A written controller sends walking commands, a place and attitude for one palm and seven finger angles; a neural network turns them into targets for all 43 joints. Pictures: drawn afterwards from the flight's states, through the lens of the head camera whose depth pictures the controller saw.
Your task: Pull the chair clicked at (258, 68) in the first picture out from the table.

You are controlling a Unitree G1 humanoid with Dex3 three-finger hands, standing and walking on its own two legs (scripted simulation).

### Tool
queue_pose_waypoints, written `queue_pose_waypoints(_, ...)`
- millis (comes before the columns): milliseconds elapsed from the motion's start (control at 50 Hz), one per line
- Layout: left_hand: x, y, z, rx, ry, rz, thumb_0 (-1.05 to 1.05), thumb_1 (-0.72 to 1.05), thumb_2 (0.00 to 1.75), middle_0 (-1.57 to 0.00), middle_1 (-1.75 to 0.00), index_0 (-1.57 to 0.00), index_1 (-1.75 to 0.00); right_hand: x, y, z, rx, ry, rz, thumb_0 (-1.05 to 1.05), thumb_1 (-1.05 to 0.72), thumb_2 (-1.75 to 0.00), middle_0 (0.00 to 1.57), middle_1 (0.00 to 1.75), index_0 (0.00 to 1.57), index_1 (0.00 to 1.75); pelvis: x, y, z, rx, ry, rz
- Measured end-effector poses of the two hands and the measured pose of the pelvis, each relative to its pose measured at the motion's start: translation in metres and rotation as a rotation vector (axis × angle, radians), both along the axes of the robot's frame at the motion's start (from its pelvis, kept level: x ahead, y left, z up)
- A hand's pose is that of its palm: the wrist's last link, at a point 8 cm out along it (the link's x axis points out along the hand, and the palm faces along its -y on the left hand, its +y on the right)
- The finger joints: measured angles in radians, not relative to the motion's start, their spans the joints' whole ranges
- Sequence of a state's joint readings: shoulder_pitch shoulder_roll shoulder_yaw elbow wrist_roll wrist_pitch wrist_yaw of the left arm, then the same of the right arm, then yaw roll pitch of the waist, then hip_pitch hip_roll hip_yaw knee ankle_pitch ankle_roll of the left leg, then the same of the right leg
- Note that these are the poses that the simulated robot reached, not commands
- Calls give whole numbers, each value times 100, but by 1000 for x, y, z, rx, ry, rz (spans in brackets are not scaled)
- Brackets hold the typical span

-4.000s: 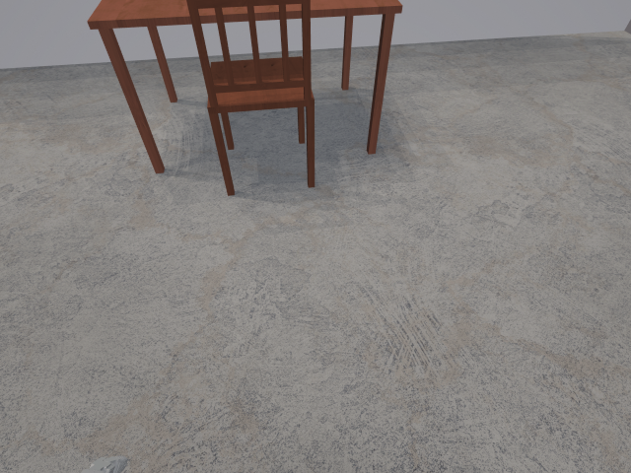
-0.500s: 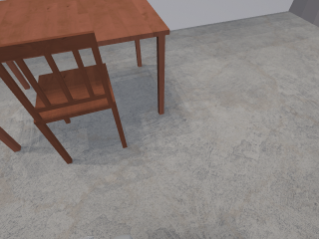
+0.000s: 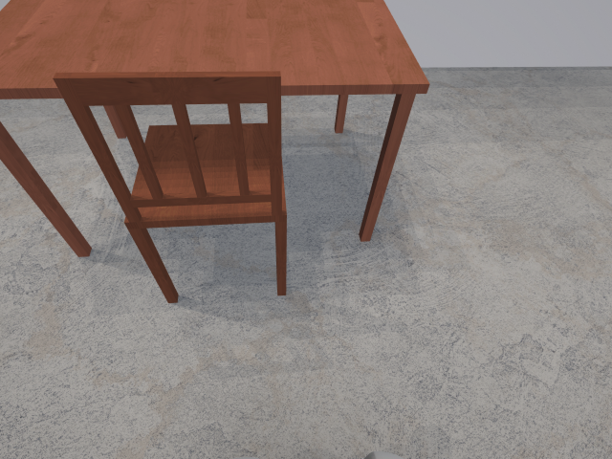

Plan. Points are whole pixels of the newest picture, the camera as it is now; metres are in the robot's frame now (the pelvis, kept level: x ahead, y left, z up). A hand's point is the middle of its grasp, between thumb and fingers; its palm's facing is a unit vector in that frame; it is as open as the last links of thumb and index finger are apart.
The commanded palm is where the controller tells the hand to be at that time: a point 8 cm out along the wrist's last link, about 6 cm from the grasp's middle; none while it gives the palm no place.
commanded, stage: turn to face it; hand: left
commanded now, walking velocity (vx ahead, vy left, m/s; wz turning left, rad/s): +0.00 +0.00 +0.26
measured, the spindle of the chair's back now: (191, 154) +0.70 +0.30 -0.09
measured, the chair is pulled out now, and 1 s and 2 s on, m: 0.00 0.00 0.00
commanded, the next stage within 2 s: take the last steps up to it in 0.18 s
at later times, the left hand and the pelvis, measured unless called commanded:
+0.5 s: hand out of the picture +0.01 +0.14 -0.15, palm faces +0.22 -0.94 -0.24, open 7.3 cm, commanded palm none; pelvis +0.02 -0.05 +0.01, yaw +10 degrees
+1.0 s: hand (173, 453) +0.14 +0.20 -0.17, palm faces +0.19 -0.96 -0.20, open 7.4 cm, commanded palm none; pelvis +0.12 +0.01 +0.00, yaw +10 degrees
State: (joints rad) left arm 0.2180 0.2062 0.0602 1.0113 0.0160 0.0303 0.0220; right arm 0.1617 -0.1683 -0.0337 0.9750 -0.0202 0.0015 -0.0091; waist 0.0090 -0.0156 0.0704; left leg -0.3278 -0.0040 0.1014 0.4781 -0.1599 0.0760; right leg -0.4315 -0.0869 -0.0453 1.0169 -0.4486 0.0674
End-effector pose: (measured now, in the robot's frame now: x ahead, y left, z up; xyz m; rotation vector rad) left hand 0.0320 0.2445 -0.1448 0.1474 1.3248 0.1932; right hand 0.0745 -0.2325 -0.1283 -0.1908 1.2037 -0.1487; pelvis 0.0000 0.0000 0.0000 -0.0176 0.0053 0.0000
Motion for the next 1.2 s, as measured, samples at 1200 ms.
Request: queue_pose_waypoints(1200,204,-12,17,21,-164,98,0,91,90,-20,-30,-20,-30,114,6,-29,68,297,50,1,-91,-90,20,30,20,30,198,-3,-3,31,-18,169)
